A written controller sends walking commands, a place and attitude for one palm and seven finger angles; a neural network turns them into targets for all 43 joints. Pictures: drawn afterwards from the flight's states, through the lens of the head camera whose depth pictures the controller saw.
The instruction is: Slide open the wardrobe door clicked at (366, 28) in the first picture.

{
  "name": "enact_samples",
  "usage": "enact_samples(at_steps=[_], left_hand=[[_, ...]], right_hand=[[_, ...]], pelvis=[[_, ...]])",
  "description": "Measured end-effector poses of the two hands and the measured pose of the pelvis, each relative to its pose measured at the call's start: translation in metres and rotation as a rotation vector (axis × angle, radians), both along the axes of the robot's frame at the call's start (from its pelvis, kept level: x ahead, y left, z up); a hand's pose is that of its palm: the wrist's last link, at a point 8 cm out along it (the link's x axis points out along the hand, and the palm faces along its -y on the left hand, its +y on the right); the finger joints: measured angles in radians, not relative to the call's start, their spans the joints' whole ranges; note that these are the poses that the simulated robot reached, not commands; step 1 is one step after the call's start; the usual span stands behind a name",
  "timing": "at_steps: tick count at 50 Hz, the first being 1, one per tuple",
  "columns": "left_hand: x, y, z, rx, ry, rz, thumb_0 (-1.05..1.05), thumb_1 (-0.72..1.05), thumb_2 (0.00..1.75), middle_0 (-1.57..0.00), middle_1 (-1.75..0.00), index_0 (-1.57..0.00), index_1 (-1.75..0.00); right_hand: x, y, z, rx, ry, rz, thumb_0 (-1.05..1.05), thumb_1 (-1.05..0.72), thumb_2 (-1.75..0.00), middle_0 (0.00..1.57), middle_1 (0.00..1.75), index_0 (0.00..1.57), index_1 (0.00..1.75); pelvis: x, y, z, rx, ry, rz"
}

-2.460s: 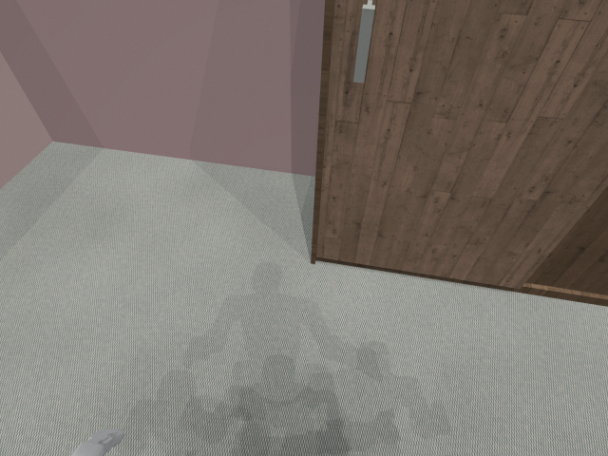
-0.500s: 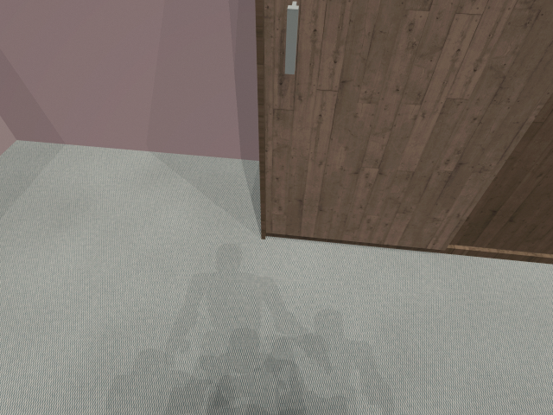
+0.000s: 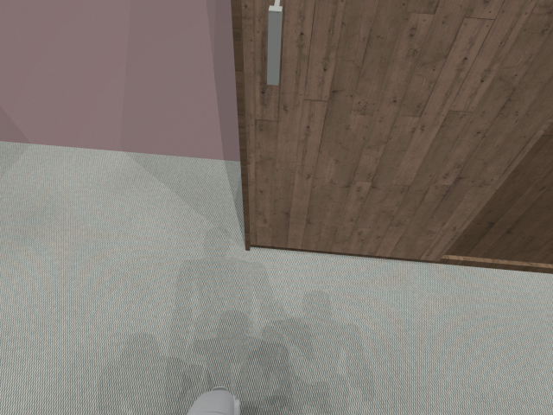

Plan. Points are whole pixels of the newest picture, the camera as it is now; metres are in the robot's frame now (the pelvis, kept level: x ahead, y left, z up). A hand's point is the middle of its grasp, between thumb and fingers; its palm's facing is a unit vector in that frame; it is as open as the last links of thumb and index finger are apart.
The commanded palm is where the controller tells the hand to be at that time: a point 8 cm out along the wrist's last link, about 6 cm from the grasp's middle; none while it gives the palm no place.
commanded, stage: take the last steps up to it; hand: left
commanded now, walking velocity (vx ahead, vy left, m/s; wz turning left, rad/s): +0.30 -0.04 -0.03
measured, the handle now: (275, 43) +0.80 +0.08 +0.14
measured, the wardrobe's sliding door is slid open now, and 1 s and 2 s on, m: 0.00 0.00 0.00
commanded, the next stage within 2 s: come to a stop and stand still in 0.56 s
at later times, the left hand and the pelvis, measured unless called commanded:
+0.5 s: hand (186, 321) +0.29 +0.20 -0.17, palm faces -0.06 -0.99 -0.15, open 7.3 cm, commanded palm none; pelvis +0.19 +0.03 +0.01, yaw -4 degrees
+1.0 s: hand (207, 289) +0.37 +0.17 -0.18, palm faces +0.03 -0.98 -0.22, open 7.3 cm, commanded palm none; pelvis +0.30 -0.01 +0.00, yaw -2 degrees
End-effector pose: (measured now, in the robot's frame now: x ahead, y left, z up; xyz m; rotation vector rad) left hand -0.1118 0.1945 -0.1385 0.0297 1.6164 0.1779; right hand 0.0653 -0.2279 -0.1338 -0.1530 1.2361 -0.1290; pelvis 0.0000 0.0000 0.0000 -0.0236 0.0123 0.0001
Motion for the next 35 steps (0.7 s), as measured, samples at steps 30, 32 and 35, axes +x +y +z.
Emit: enact_samples(at_steps=[30, 32, 35], left_hand=[[0.465, 0.020, -0.004, 0.024, -0.432, -0.280, 0.00, 0.91, 0.89, -0.19, -0.30, -0.20, -0.30], [0.484, 0.007, -0.010, 0.035, -0.456, -0.283, 0.00, 0.91, 0.89, -0.19, -0.30, -0.20, -0.30], [0.493, -0.007, -0.009, 0.040, -0.460, -0.247, 0.00, 0.91, 0.89, -0.20, -0.30, -0.20, -0.30]], right_hand=[[0.044, 0.041, -0.005, 0.055, 0.354, -0.275, 0.00, -0.91, -0.90, 0.20, 0.30, 0.20, 0.30], [0.049, 0.037, -0.015, 0.083, 0.405, -0.283, 0.00, -0.91, -0.90, 0.20, 0.30, 0.20, 0.30], [0.075, 0.024, -0.019, 0.094, 0.422, -0.264, 0.00, -0.90, -0.90, 0.20, 0.30, 0.20, 0.30]], pelvis=[[0.235, 0.002, -0.005, 0.028, -0.020, -0.073], [0.253, -0.011, -0.015, 0.029, -0.022, -0.068], [0.270, -0.022, -0.015, 0.015, -0.037, -0.052]])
